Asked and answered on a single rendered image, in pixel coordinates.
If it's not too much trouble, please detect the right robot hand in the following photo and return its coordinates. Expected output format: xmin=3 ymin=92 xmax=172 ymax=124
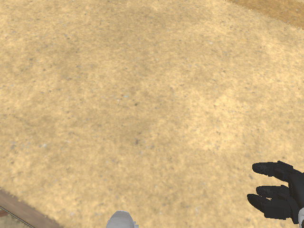
xmin=247 ymin=161 xmax=304 ymax=224

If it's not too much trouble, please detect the left robot shin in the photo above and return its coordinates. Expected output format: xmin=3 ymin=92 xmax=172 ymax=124
xmin=106 ymin=210 xmax=134 ymax=226

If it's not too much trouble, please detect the robot left thigh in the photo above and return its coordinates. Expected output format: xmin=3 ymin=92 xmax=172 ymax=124
xmin=105 ymin=217 xmax=139 ymax=228

